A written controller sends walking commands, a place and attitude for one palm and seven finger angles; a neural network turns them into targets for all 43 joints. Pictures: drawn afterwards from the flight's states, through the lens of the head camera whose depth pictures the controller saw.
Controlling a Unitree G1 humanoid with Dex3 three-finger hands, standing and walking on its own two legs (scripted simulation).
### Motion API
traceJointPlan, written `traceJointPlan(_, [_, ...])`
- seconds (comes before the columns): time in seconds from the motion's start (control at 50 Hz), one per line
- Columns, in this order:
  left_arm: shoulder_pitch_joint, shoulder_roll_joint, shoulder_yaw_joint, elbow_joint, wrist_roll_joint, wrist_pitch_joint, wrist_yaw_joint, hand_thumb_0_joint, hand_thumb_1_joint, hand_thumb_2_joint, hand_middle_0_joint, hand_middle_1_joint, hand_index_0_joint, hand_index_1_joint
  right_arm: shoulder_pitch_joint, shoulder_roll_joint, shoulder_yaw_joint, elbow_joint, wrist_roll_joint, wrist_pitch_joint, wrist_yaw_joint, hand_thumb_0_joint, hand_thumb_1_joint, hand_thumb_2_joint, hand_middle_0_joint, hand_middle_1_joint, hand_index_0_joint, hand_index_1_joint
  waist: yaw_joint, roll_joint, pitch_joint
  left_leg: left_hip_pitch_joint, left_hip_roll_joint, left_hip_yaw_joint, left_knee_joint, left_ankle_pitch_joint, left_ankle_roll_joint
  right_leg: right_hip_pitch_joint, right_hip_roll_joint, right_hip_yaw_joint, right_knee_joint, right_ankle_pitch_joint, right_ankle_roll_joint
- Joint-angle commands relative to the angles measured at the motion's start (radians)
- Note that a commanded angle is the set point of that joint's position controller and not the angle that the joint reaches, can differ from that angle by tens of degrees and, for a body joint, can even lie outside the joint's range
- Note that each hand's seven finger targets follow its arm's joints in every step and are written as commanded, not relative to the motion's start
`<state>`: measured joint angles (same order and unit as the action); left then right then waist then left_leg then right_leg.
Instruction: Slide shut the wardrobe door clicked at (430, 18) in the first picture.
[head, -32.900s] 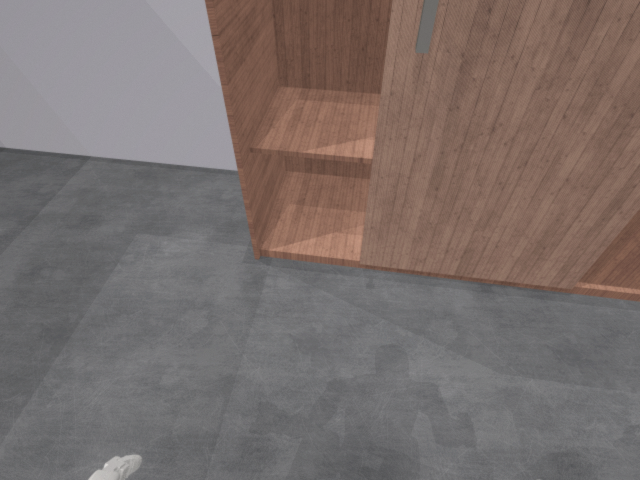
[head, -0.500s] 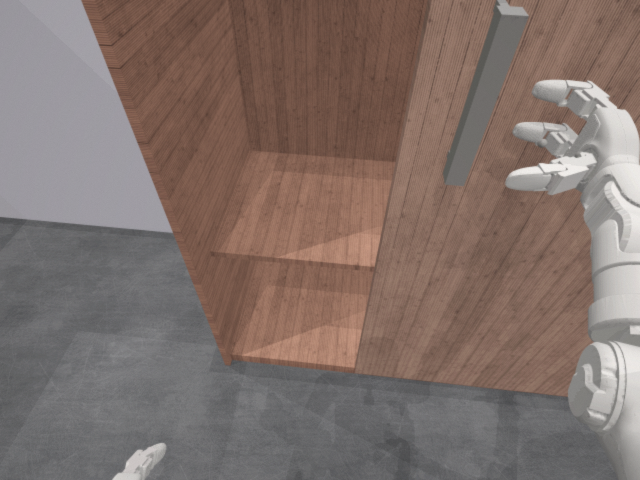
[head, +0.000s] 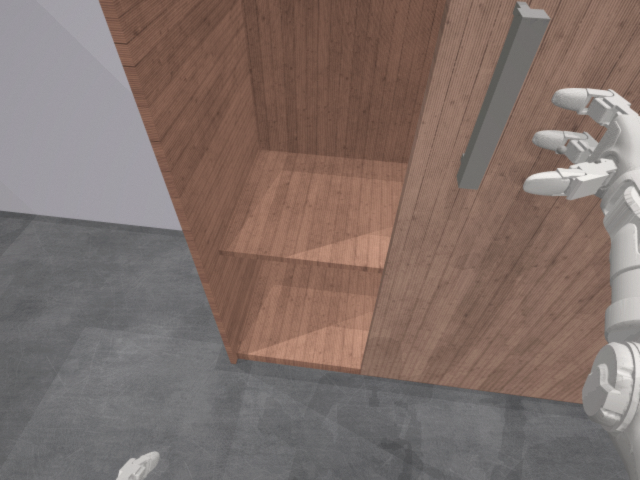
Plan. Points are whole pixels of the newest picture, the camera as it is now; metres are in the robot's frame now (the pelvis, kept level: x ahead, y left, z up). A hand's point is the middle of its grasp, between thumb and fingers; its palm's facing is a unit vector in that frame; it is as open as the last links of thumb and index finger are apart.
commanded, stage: feel for the door with the fingertips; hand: right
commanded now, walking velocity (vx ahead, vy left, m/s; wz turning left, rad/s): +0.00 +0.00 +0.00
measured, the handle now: (491, 104) +0.54 -0.15 +0.23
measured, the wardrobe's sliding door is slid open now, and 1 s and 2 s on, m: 0.41 0.41 0.41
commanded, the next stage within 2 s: slide the fingers in behind the handle in 1.00 s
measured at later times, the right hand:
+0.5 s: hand (514, 139) +0.47 -0.16 +0.22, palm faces +0.03 +1.00 +0.01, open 14.0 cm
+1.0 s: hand (505, 122) +0.49 -0.15 +0.23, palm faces +0.01 +1.00 +0.02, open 13.9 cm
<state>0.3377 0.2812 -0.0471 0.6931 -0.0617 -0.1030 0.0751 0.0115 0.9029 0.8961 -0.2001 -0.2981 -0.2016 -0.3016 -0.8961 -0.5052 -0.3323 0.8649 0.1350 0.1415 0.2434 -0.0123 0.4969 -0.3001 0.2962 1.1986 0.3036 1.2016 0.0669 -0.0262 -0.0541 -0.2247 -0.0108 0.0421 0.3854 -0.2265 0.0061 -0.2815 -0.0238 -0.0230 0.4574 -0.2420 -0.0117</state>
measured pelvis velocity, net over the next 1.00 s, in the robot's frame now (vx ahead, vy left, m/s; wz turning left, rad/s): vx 0.00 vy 0.00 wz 0.00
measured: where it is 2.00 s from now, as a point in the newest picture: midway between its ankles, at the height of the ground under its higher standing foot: outside the picture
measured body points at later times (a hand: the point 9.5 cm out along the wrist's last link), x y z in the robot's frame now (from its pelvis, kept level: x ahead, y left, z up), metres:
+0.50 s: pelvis +0.00 +0.00 +0.00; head +0.01 +0.01 +0.45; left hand +0.09 +0.26 -0.11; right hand +0.46 -0.22 +0.22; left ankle -0.02 +0.12 -0.74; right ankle -0.01 -0.11 -0.74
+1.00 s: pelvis +0.00 +0.00 +0.00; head +0.02 +0.01 +0.45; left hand +0.05 +0.27 -0.12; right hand +0.48 -0.21 +0.23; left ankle -0.02 +0.12 -0.74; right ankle -0.01 -0.11 -0.74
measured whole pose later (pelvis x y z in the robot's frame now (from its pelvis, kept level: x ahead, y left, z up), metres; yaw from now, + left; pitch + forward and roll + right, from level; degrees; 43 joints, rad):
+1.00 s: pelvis +0.00 +0.00 +0.00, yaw +0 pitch +5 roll +1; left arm 0.36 0.28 -0.04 0.73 -0.04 -0.11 0.06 0.01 0.90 0.90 -0.20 -0.30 -0.20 -0.30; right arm -1.07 -0.43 -0.31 1.04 0.10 0.06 0.15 -0.01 0.50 -0.30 0.30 1.20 0.30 1.20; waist 0.10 -0.03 -0.05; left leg -0.26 -0.01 0.04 0.40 -0.23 0.01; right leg -0.31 -0.03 -0.03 0.46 -0.24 -0.01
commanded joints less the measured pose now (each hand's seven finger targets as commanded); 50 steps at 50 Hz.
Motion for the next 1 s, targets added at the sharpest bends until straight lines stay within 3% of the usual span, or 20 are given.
traceJointPlan(0.0, [-0.025, 0.140, 0.055, -0.114, -0.005, -0.048, 0.011, 0.000, 0.900, 0.900, -0.200, -0.300, -0.200, -0.300, -0.582, -0.222, 0.002, -0.277, 0.019, -0.094, 0.004, 0.000, 0.500, -0.300, 0.300, 1.200, 0.300, 1.200, 0.018, -0.067, -0.305, 0.011, -0.016, -0.006, -0.027, 0.285, 0.017, 0.228, 0.019, 0.037, -0.013, 0.308, -0.037])
traceJointPlan(0.02, [-0.029, 0.137, 0.053, -0.111, -0.006, -0.053, 0.012, 0.000, 0.900, 0.900, -0.200, -0.300, -0.200, -0.300, -0.580, -0.182, 0.029, -0.271, 0.025, -0.093, 0.008, 0.000, 0.500, -0.300, 0.300, 1.200, 0.300, 1.200, 0.022, -0.065, -0.301, -0.003, -0.016, -0.004, -0.030, 0.271, 0.016, 0.234, 0.021, 0.039, -0.012, 0.300, -0.037])
traceJointPlan(0.1, [-0.025, 0.137, 0.056, -0.101, -0.004, -0.066, 0.010, 0.000, 0.900, 0.900, -0.200, -0.300, -0.200, -0.300, -0.587, -0.134, 0.048, -0.282, 0.043, -0.087, 0.002, 0.000, 0.500, -0.300, 0.300, 1.200, 0.300, 1.200, 0.020, -0.071, -0.333, -0.011, -0.020, 0.005, -0.023, 0.283, 0.021, 0.271, 0.018, 0.053, -0.007, 0.338, -0.030])
traceJointPlan(0.14, [-0.027, 0.134, 0.055, -0.093, -0.002, -0.069, 0.008, 0.000, 0.900, 0.900, -0.200, -0.300, -0.200, -0.300, -0.576, -0.109, 0.051, -0.254, 0.046, -0.072, -0.013, 0.000, 0.500, -0.300, 0.300, 1.200, 0.300, 1.200, 0.018, -0.039, -0.318, -0.012, -0.020, 0.007, -0.023, 0.277, 0.019, 0.255, 0.019, 0.054, -0.008, 0.331, -0.030])
traceJointPlan(0.24, [-0.021, 0.137, 0.054, -0.089, 0.004, -0.049, 0.001, 0.000, 0.900, 0.900, -0.200, -0.300, -0.200, -0.300, -0.551, -0.175, -0.023, -0.185, 0.020, -0.047, -0.073, 0.000, 0.500, -0.300, 0.300, 1.200, 0.300, 1.200, 0.000, 0.049, -0.296, 0.041, -0.014, 0.002, -0.009, 0.302, 0.015, 0.168, 0.024, 0.041, -0.015, 0.315, -0.038])
traceJointPlan(0.28, [-0.027, 0.126, 0.053, -0.098, 0.008, -0.045, -0.005, 0.000, 0.900, 0.900, -0.200, -0.300, -0.200, -0.300, -0.579, -0.133, 0.016, -0.221, 0.006, -0.063, -0.090, 0.000, 0.500, -0.300, 0.300, 1.200, 0.300, 1.200, 0.003, 0.021, -0.305, 0.045, -0.012, -0.001, -0.006, 0.314, 0.016, 0.181, 0.024, 0.037, -0.008, 0.331, -0.039])
traceJointPlan(0.32, [-0.025, 0.125, 0.056, -0.107, 0.010, -0.044, -0.008, 0.000, 0.900, 0.900, -0.200, -0.300, -0.200, -0.300, -0.575, -0.167, -0.012, -0.269, -0.003, -0.086, -0.103, 0.000, 0.500, -0.300, 0.300, 1.200, 0.300, 1.200, -0.008, 0.018, -0.357, 0.071, -0.013, -0.006, 0.002, 0.343, 0.017, 0.209, 0.020, 0.038, -0.010, 0.359, -0.038])
traceJointPlan(0.34, [-0.039, 0.119, 0.056, -0.117, 0.010, -0.045, -0.009, 0.000, 0.900, 0.900, -0.200, -0.300, -0.200, -0.300, -0.574, -0.137, 0.009, -0.310, -0.003, -0.097, -0.103, 0.000, 0.500, -0.300, 0.300, 1.200, 0.300, 1.200, -0.012, -0.023, -0.380, 0.075, -0.013, -0.010, 0.005, 0.370, 0.019, 0.241, 0.020, 0.033, -0.007, 0.390, -0.037])
traceJointPlan(0.38, [-0.042, 0.118, 0.056, -0.119, 0.011, -0.043, -0.008, 0.000, 0.900, 0.900, -0.200, -0.300, -0.200, -0.300, -0.556, -0.133, 0.007, -0.332, 0.004, -0.104, -0.100, 0.000, 0.500, -0.300, 0.300, 1.200, 0.300, 1.200, -0.017, -0.007, -0.397, 0.104, -0.013, -0.011, 0.005, 0.402, 0.020, 0.247, 0.020, 0.031, -0.002, 0.416, -0.038])
traceJointPlan(0.4, [-0.044, 0.119, 0.056, -0.116, 0.008, -0.039, -0.006, 0.000, 0.900, 0.900, -0.200, -0.300, -0.200, -0.300, -0.558, -0.162, -0.018, -0.328, 0.006, -0.102, -0.101, 0.000, 0.500, -0.300, 0.300, 1.200, 0.300, 1.200, -0.015, 0.004, -0.385, 0.101, -0.015, -0.011, 0.003, 0.400, 0.018, 0.240, 0.016, 0.030, -0.007, 0.404, -0.038])
traceJointPlan(0.42, [-0.044, 0.116, 0.054, -0.112, 0.006, -0.037, -0.004, 0.000, 0.900, 0.900, -0.200, -0.300, -0.200, -0.300, -0.549, -0.138, -0.002, -0.298, 0.006, -0.092, -0.099, 0.000, 0.500, -0.300, 0.300, 1.200, 0.300, 1.200, -0.011, 0.022, -0.362, 0.096, -0.016, -0.010, -0.001, 0.391, 0.016, 0.227, 0.017, 0.026, -0.012, 0.390, -0.040])
traceJointPlan(0.46, [-0.044, 0.121, 0.054, -0.108, 0.004, -0.034, 0.000, 0.000, 0.900, 0.900, -0.200, -0.300, -0.200, -0.300, -0.569, -0.158, -0.012, -0.280, 0.004, -0.076, -0.102, 0.000, 0.500, -0.300, 0.300, 1.200, 0.300, 1.200, -0.006, 0.032, -0.328, 0.090, -0.015, -0.012, -0.010, 0.365, 0.014, 0.200, 0.019, 0.021, -0.019, 0.346, -0.043])
traceJointPlan(0.52, [-0.040, 0.120, 0.053, -0.103, 0.005, -0.031, 0.002, 0.000, 0.900, 0.900, -0.200, -0.300, -0.200, -0.300, -0.601, -0.165, -0.005, -0.279, -0.009, -0.069, -0.101, 0.000, 0.500, -0.300, 0.300, 1.200, 0.300, 1.200, -0.002, -0.008, -0.320, 0.079, -0.013, -0.010, -0.013, 0.360, 0.017, 0.209, 0.020, 0.024, -0.020, 0.352, -0.042])
traceJointPlan(0.58, [-0.034, 0.116, 0.053, -0.094, 0.004, -0.032, 0.003, 0.000, 0.900, 0.900, -0.200, -0.300, -0.200, -0.300, -0.625, -0.110, 0.046, -0.250, -0.011, -0.067, -0.094, 0.000, 0.500, -0.300, 0.300, 1.200, 0.300, 1.200, 0.015, -0.039, -0.299, 0.052, -0.014, -0.008, -0.018, 0.343, 0.020, 0.219, 0.022, 0.025, -0.011, 0.347, -0.041])
traceJointPlan(0.66, [-0.010, 0.128, 0.056, -0.069, 0.003, -0.033, 0.008, 0.000, 0.900, 0.900, -0.200, -0.300, -0.200, -0.300, -0.652, -0.101, 0.052, -0.121, 0.005, -0.057, -0.077, 0.000, 0.500, -0.300, 0.300, 1.200, 0.300, 1.200, 0.040, 0.037, -0.252, 0.008, -0.014, -0.006, -0.028, 0.281, 0.011, 0.174, 0.023, 0.029, -0.017, 0.268, -0.042])
traceJointPlan(0.74, [0.015, 0.128, 0.056, -0.061, 0.011, -0.045, 0.003, 0.000, 0.900, 0.900, -0.200, -0.300, -0.200, -0.300, -0.723, -0.097, 0.065, -0.099, -0.009, -0.090, -0.078, 0.000, 0.500, -0.300, 0.300, 1.200, 0.300, 1.200, 0.047, -0.016, -0.287, -0.010, -0.013, -0.008, -0.018, 0.274, 0.014, 0.191, 0.027, 0.038, -0.009, 0.279, -0.039])
traceJointPlan(0.86, [0.039, 0.131, 0.062, -0.060, 0.021, -0.058, -0.006, 0.000, 0.900, 0.900, -0.200, -0.300, -0.200, -0.300, -0.711, -0.152, 0.001, -0.127, -0.010, -0.160, -0.097, 0.000, 0.500, -0.300, 0.300, 1.200, 0.300, 1.200, 0.023, 0.001, -0.392, 0.047, -0.016, -0.011, 0.004, 0.355, 0.015, 0.229, 0.023, 0.041, 0.001, 0.365, -0.036])
traceJointPlan(0.88, [0.039, 0.134, 0.062, -0.061, 0.022, -0.052, -0.008, 0.000, 0.900, 0.900, -0.200, -0.300, -0.200, -0.300, -0.696, -0.156, 0.002, -0.117, -0.013, -0.160, -0.098, 0.000, 0.500, -0.300, 0.300, 1.200, 0.300, 1.200, 0.018, -0.020, -0.390, 0.053, -0.015, -0.012, 0.007, 0.363, 0.017, 0.219, 0.025, 0.038, 0.004, 0.373, -0.036])
traceJointPlan(0.92, [0.054, 0.138, 0.062, -0.048, 0.020, -0.044, -0.008, 0.000, 0.900, 0.900, -0.200, -0.300, -0.200, -0.300, -0.694, -0.193, -0.023, -0.035, -0.029, -0.148, -0.104, 0.000, 0.500, -0.300, 0.300, 1.200, 0.300, 1.200, 0.028, 0.034, -0.325, 0.042, -0.016, -0.012, 0.001, 0.344, 0.011, 0.161, 0.021, 0.031, -0.004, 0.329, -0.040])
traceJointPlan(0.98, [0.065, 0.144, 0.064, -0.050, 0.021, -0.035, -0.011, 0.000, 0.900, 0.900, -0.200, -0.300, -0.200, -0.300, -0.734, -0.207, -0.018, 0.001, -0.054, -0.142, -0.114, 0.000, 0.500, -0.300, 0.300, 1.200, 0.300, 1.200, 0.034, 0.014, -0.288, 0.026, -0.012, -0.015, -0.007, 0.296, 0.011, 0.123, 0.024, 0.022, -0.009, 0.272, -0.042])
